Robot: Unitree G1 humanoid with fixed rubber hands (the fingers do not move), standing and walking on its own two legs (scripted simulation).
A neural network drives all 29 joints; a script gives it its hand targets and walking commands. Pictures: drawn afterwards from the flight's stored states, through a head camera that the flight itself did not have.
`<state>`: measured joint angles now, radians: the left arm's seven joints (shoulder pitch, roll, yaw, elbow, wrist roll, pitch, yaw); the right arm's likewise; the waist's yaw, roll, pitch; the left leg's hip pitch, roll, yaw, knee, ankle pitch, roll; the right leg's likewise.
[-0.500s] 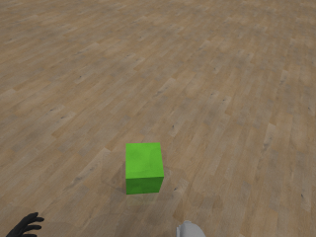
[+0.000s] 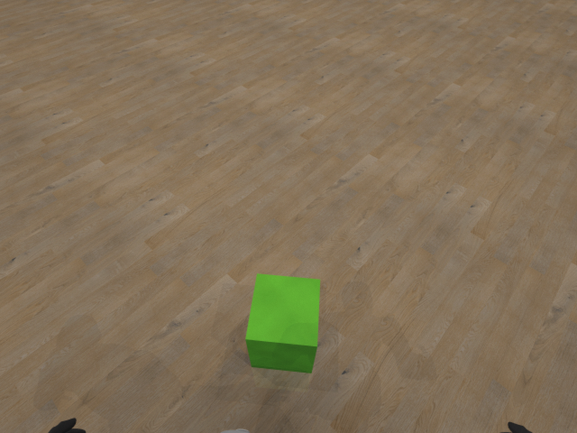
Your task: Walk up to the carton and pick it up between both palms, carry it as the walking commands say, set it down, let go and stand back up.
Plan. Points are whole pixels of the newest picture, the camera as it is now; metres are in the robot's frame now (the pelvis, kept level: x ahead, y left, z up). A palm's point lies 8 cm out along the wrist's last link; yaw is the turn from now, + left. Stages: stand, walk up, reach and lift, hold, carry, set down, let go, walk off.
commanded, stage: walk up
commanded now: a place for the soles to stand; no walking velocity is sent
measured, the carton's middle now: (284, 324) +0.53 +0.03 -0.62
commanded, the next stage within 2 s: none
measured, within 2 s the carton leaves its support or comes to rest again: neither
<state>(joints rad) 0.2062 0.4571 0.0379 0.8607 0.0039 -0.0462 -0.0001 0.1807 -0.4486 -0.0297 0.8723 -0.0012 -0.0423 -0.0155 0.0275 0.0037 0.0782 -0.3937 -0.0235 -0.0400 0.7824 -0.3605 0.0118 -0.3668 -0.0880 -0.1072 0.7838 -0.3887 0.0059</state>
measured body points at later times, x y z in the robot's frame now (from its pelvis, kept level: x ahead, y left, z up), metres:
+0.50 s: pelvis +0.01 +0.02 +0.03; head +0.02 +0.03 +0.47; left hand +0.10 +0.36 -0.09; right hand +0.15 -0.30 -0.07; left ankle +0.03 +0.12 -0.71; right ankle +0.02 -0.12 -0.71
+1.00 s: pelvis +0.06 +0.09 +0.01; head +0.10 +0.11 +0.46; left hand +0.08 +0.47 -0.09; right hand +0.22 -0.23 -0.08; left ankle +0.13 +0.22 -0.71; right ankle +0.04 -0.08 -0.67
